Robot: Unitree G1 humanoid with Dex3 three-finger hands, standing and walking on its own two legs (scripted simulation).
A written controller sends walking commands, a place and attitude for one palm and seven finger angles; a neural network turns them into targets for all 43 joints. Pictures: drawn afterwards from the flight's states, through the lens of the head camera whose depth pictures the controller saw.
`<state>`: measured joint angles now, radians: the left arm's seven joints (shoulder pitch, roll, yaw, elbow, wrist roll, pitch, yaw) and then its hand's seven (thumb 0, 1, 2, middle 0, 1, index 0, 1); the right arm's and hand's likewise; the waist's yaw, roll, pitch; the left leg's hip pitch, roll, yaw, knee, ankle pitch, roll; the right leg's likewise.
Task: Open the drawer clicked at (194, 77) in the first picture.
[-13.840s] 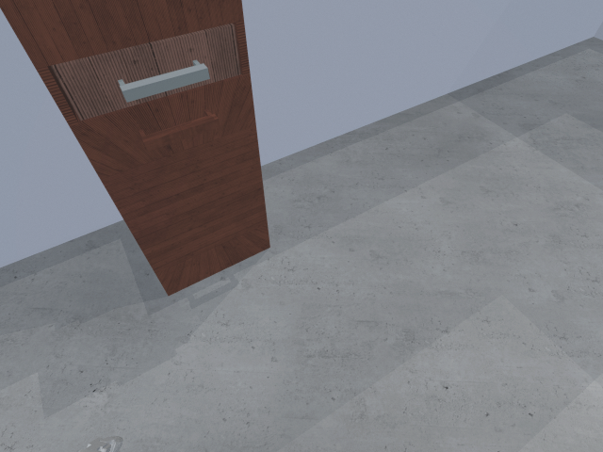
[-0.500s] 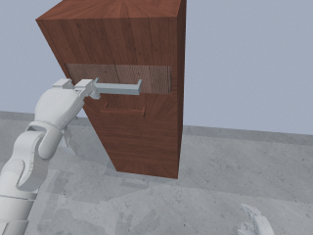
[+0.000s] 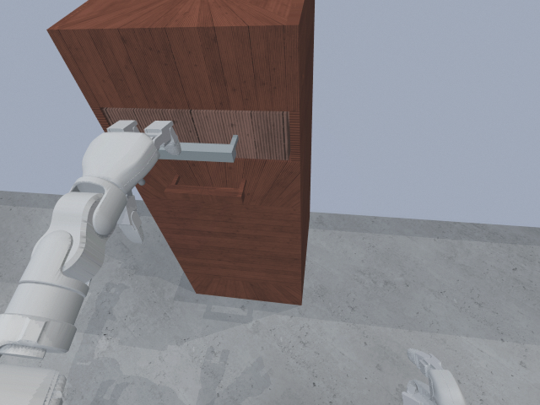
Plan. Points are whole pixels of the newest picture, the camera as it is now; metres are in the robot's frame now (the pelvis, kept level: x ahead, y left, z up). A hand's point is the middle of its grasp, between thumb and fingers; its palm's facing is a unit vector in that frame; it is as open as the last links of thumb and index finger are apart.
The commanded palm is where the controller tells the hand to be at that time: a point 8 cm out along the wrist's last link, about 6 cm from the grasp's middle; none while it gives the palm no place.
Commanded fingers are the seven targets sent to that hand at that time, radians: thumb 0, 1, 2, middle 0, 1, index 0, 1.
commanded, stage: move the hooked fingers above the handle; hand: left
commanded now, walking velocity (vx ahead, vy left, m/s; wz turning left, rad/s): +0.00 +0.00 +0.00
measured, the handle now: (193, 144) +0.57 +0.24 +0.05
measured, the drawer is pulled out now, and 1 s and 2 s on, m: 0.00 0.00 0.00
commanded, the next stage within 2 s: none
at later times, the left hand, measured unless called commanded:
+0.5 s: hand (164, 161) +0.44 +0.23 +0.13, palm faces +0.00 -0.02 -1.00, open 13.8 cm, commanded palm +0.42 +0.24 +0.19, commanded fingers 0.00 -0.50 0.30 -0.30 -1.20 -0.30 -1.20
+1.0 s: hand (182, 143) +0.51 +0.23 +0.10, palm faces -0.06 +0.00 -1.00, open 13.8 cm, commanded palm +0.50 +0.24 +0.17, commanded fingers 0.00 -0.50 0.30 -0.30 -1.20 -0.30 -1.20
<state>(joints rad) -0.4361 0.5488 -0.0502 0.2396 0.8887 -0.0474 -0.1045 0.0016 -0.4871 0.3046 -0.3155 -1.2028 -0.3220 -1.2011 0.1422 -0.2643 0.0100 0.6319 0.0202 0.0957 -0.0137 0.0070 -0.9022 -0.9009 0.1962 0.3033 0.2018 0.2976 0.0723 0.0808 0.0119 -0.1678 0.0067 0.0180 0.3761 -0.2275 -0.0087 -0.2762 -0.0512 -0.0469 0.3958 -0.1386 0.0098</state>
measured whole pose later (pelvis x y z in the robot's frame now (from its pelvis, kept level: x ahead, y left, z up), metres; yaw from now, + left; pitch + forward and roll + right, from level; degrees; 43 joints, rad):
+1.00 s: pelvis +0.04 +0.01 -0.01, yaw -1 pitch +12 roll +0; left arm -0.87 0.56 -0.05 0.85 1.01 -0.12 0.01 0.00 -0.48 0.31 -0.31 -1.20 -0.32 -1.20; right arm 0.28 -0.27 -0.04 0.67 0.02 0.15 -0.03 0.00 -0.90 -0.90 0.20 0.30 0.20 0.30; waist -0.03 0.05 -0.05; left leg -0.39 0.02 0.04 0.52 -0.33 0.00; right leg -0.50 -0.04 -0.03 0.51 -0.22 0.02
